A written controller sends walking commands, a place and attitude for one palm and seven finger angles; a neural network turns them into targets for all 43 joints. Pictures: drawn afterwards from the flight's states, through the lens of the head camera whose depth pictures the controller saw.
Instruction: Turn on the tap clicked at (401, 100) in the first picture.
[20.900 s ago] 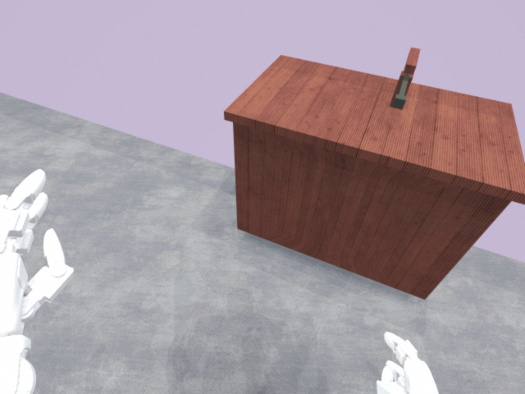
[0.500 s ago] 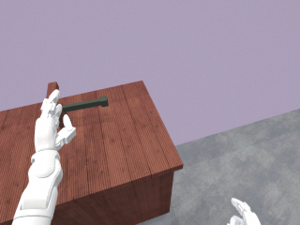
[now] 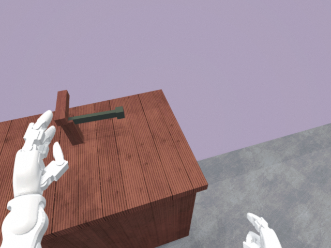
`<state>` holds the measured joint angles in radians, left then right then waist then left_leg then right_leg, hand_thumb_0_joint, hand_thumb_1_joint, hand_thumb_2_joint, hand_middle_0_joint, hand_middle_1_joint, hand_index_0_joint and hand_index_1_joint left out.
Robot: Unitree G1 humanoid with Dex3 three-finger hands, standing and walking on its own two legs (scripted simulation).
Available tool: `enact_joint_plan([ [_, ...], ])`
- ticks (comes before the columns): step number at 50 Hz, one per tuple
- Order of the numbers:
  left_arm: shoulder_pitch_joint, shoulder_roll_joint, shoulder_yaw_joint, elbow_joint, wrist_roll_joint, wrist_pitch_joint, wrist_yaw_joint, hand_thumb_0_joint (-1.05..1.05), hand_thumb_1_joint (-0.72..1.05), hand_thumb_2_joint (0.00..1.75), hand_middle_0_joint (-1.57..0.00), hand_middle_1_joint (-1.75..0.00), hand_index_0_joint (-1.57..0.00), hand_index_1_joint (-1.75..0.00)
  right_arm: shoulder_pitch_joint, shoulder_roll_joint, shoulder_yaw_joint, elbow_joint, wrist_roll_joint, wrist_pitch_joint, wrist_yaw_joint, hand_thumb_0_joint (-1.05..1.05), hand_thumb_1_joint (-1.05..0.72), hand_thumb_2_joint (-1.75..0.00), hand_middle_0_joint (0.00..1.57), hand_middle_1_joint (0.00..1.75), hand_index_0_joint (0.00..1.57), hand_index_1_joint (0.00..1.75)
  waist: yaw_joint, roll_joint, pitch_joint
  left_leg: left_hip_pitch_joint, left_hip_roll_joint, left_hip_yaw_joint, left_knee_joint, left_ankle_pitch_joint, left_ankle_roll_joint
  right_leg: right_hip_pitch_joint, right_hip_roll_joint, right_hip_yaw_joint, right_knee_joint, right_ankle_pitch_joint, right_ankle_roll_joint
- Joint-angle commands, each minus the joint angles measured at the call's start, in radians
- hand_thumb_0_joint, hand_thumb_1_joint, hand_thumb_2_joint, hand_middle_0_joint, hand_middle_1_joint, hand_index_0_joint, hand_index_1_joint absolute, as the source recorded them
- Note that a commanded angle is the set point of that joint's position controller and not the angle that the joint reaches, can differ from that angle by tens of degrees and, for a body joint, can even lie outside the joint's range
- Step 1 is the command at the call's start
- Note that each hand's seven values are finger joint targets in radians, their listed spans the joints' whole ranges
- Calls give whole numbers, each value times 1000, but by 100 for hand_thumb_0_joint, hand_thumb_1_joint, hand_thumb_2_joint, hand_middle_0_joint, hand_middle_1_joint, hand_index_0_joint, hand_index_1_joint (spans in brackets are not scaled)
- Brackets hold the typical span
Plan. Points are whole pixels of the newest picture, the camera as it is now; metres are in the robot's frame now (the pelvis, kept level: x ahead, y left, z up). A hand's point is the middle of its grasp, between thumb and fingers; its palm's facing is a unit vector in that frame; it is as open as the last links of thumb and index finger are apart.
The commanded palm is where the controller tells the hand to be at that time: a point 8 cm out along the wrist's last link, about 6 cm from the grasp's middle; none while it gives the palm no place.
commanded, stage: draw the hand back beside the body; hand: left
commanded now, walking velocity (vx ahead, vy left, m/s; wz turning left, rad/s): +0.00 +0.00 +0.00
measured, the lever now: (120, 112) +0.49 +0.21 +0.04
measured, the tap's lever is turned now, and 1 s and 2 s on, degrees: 86 86 86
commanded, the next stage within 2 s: step back with the hand held close in 0.50 s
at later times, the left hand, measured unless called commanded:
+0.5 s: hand (54, 176) +0.20 +0.24 +0.14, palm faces +0.44 -0.83 -0.33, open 7.4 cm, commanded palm +0.16 +0.28 +0.16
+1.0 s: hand (49, 194) +0.17 +0.23 +0.14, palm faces +0.28 -0.85 -0.44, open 7.4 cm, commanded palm +0.12 +0.28 +0.17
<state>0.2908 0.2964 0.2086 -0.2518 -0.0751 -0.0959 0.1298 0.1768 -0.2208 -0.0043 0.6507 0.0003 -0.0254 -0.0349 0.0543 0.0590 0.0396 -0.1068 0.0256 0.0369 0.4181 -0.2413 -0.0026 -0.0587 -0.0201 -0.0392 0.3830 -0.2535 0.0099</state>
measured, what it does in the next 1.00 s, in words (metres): stands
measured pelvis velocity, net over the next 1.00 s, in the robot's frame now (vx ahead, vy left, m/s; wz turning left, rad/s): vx -0.05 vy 0.00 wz -0.02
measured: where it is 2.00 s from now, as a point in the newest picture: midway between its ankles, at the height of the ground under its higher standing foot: outside the picture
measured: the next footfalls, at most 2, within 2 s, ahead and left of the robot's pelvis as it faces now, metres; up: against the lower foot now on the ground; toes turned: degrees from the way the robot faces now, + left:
right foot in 1.48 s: -0.08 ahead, -0.11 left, +0.00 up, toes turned +3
left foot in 1.72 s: -0.12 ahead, +0.14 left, +0.00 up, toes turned +4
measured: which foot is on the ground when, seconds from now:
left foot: down 0.00-1.00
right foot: down 0.00-1.00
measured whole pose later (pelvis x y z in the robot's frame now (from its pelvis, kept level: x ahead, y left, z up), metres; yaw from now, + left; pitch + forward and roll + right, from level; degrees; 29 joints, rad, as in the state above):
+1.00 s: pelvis -0.05 +0.00 -0.01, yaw -1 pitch +0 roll +0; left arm 0.52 0.38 0.29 -0.49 -0.07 -0.12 0.11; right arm 0.17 -0.23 -0.02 0.55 0.01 0.01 -0.08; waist 0.02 0.04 0.04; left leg -0.30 0.03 0.06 0.51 -0.21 0.01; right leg -0.27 -0.02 -0.02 0.50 -0.22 0.02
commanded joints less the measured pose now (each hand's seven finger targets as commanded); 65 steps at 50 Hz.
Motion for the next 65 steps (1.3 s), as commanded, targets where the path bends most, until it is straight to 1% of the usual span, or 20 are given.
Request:
enact_joint_plan([
  [1,-129,176,94,-289,14,-68,13,0,90,90,-20,-30,-20,-30,-139,-112,-38,-164,0,-68,-14,0,-90,-90,20,30,20,30,-4,16,-140,66,13,-32,-47,217,24,-20,7,7,-39,217,-37],
  [5,-37,234,169,-370,17,-70,27,0,90,90,-20,-30,-20,-30,-132,-110,-39,-160,-5,-81,-15,0,-90,-90,20,30,20,30,9,25,-180,72,12,-38,-22,295,23,15,6,5,-25,284,-41],
  [11,105,195,175,-388,9,-58,25,0,90,90,-20,-30,-20,-30,-120,-104,-38,-160,-3,-89,-7,0,-90,-90,20,30,20,30,7,28,-116,38,21,-39,-10,334,17,-17,4,-7,-19,293,-38],
  [14,80,159,143,-306,3,-50,16,0,90,90,-20,-30,-20,-30,-129,-110,-42,-156,0,-81,-13,0,-90,-90,20,30,20,30,-5,-72,-52,18,24,-29,-11,261,27,-63,4,-6,-30,268,-30],
  [23,26,194,156,-384,15,-65,29,0,90,90,-20,-30,-20,-30,-139,-105,-39,-162,-5,-90,-24,0,-90,-90,20,30,20,30,10,20,-164,58,6,-36,-8,249,30,-16,-1,2,-19,254,-36],
  [26,34,206,165,-413,19,-68,34,0,90,90,-20,-30,-20,-30,-137,-100,-34,-158,-7,-98,-22,0,-90,-90,20,30,20,30,9,50,-150,50,5,-41,-5,265,24,-16,0,-3,-16,264,-40],
  [30,64,201,177,-339,9,-58,28,0,90,90,-20,-30,-20,-30,-142,-105,-37,-157,-3,-91,-23,0,-90,-90,20,30,20,30,8,-14,-71,15,10,-42,-19,223,25,-44,4,-6,-29,235,-37],
  [31,-16,193,149,-426,8,-70,25,0,90,90,-20,-30,-20,-30,-148,-101,-33,-170,-2,-95,-21,0,-90,-90,20,30,20,30,1,0,-99,27,9,-39,-17,213,27,-38,-2,-3,-28,233,-35],
  [32,-174,382,339,-493,-3,-108,28,0,90,90,-20,-30,-20,-30,-134,-105,-30,-202,11,-82,-30,0,-90,-90,20,30,20,30,-6,-10,-38,-13,44,-36,36,209,44,-137,-57,114,-66,383,-33],
  [33,-59,274,262,-364,0,-105,11,0,90,90,-20,-30,-20,-30,-127,-88,-26,-167,4,-71,-35,0,-90,-90,20,30,20,30,-23,-63,-65,-12,44,-46,70,224,43,-128,-95,109,-47,463,-34],
  [36,75,184,190,-273,9,-87,-14,0,90,90,-20,-30,-20,-30,-106,-105,-39,-190,6,-42,-35,0,-90,-90,20,30,20,30,-26,-103,-141,9,69,-33,84,356,41,-107,-109,98,9,573,-23],
  [39,162,167,170,-281,8,-80,-19,0,90,90,-20,-30,-20,-30,-101,-112,-48,-222,14,-17,-34,0,-90,-90,20,30,20,30,-23,-67,-204,15,99,-36,79,442,44,-112,-99,74,48,520,-8],
  [44,166,257,241,-432,10,-101,-3,0,90,90,-20,-30,-20,-30,-126,-111,-44,-266,16,-2,-45,0,-90,-90,20,30,20,30,-13,-61,-223,-46,105,-64,49,384,43,-135,-81,64,68,375,-7],
  [45,147,312,283,-488,11,-109,7,0,90,90,-20,-30,-20,-30,-136,-117,-44,-267,12,-3,-49,0,-90,-90,20,30,20,30,-7,-20,-231,-58,107,-77,33,372,44,-131,-73,64,79,344,-8],
  [50,174,307,298,-515,13,-128,26,0,90,90,-20,-30,-20,-30,-129,-117,-46,-264,10,-31,-58,0,-90,-90,20,30,20,30,-10,119,-185,-188,121,-119,-30,134,53,-142,-39,61,103,154,-5],
  [54,203,234,252,-424,14,-139,27,0,90,90,-20,-30,-20,-30,-93,-116,-46,-252,15,-56,-59,0,-90,-90,20,30,20,30,-29,47,-137,-288,107,-125,-39,-189,53,-183,-48,85,64,20,-9],
  [59,147,216,203,-383,20,-141,34,0,90,90,-20,-30,-20,-30,-64,-117,-47,-225,15,-79,-64,0,-90,-90,20,30,20,30,-47,-133,-99,-201,66,-103,120,-252,36,-412,-126,174,-75,-260,-47],
  [62,65,235,199,-423,29,-139,46,0,90,90,-20,-30,-20,-30,-69,-116,-37,-214,6,-91,-69,0,-90,-90,20,30,20,30,-53,-137,-101,-189,66,-123,117,-218,42,-440,-132,161,-40,-224,-53],
  [64,53,250,219,-441,33,-143,55,0,90,90,-20,-30,-20,-30,-81,-122,-34,-217,2,-100,-72,0,-90,-90,20,30,20,30,-47,-60,-105,-260,99,-178,7,-262,61,-370,-80,114,40,-194,-24],
  [65,41,284,247,-470,38,-147,61,0,90,90,-20,-30,-20,-30,-94,-136,-37,-222,1,-101,-76,0,-90,-90,20,30,20,30,-43,31,-107,-314,134,-231,-84,-339,71,-317,-37,81,104,-198,-7],
])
